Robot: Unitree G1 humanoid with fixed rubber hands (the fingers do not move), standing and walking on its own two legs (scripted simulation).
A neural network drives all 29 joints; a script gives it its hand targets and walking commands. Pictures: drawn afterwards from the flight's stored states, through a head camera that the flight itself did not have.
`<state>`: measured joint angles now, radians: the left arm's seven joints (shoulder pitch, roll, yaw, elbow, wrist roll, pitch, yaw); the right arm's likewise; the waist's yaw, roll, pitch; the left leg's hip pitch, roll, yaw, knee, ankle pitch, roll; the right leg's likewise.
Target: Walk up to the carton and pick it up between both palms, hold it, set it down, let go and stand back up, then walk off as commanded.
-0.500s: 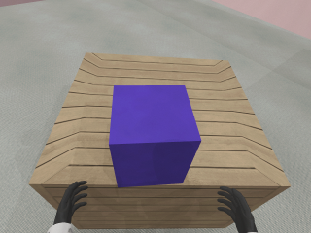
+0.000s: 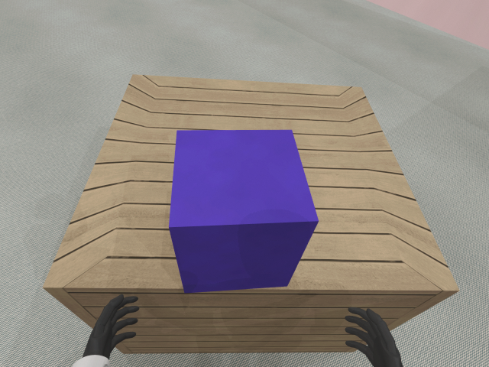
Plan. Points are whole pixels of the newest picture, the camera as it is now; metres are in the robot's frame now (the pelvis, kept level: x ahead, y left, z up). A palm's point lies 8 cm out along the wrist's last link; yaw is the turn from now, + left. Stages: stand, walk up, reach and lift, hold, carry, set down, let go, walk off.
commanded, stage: set down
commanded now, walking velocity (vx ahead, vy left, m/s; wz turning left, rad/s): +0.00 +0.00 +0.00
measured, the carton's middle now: (236, 214) +0.41 +0.02 -0.01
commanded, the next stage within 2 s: let go in 0.38 s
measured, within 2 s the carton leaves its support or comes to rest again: neither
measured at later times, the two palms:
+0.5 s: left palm (95, 358) +0.17 +0.23 -0.08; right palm out of the picture +0.16 -0.22 -0.07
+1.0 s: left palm (93, 360) +0.17 +0.24 -0.09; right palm out of the picture +0.16 -0.23 -0.08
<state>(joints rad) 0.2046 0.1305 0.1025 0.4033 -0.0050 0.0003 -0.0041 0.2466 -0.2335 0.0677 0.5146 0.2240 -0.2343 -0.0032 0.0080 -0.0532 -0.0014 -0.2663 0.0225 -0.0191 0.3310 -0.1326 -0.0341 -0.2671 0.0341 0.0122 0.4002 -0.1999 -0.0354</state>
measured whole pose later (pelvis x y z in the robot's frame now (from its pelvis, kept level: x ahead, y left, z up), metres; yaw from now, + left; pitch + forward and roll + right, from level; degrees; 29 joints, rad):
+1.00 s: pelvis +0.01 +0.00 +0.00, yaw +0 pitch +4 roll +0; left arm 0.20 0.17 0.10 0.49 0.00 0.06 -0.01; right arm 0.18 -0.21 0.02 0.71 0.11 -0.18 0.00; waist 0.01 -0.05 0.01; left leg -0.27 0.03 -0.02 0.38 -0.17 -0.03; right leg -0.25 0.04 0.01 0.40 -0.22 -0.04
